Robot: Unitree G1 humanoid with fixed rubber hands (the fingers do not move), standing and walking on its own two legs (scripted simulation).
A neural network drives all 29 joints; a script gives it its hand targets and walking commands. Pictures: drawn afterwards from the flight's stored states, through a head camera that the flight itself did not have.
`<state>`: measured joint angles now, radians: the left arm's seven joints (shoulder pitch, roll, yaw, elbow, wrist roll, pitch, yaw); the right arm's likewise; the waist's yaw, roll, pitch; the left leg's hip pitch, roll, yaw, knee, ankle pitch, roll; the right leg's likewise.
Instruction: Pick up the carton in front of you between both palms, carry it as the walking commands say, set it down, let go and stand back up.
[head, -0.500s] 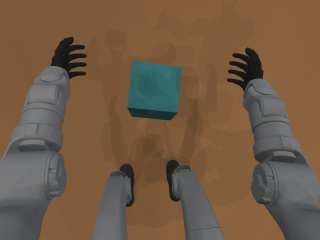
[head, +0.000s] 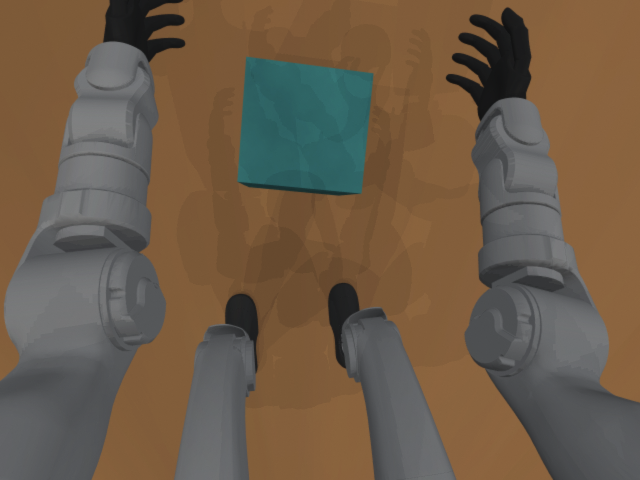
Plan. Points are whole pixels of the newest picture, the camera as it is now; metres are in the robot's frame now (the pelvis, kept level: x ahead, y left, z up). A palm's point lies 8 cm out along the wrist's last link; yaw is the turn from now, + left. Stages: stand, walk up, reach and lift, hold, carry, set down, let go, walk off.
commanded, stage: reach and lift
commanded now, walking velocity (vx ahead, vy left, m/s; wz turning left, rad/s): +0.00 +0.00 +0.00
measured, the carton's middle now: (301, 139) +0.52 -0.04 -0.51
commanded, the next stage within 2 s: none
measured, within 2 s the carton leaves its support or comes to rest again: leaves its support in 1.60 s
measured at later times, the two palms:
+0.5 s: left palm (188, 116) +0.54 +0.14 -0.37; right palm (419, 141) +0.48 -0.23 -0.37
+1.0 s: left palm (200, 124) +0.54 +0.13 -0.44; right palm (395, 142) +0.49 -0.21 -0.44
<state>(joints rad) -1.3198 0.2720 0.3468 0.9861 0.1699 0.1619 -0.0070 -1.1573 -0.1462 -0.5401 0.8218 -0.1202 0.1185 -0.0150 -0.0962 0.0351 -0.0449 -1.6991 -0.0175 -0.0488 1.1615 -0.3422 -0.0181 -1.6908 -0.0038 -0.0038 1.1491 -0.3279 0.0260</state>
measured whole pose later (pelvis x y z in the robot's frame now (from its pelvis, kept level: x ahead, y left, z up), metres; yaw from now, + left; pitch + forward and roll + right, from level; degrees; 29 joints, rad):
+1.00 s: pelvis -0.06 +0.00 -0.27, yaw -1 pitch +36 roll -2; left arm -1.67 0.46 -0.03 1.23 -0.21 0.10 0.07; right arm -1.56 -0.32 -0.23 1.15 0.17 0.08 -0.12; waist -0.08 0.00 0.45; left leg -2.24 -0.05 -0.06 2.24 -0.63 -0.04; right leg -2.23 0.03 0.01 2.21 -0.62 0.05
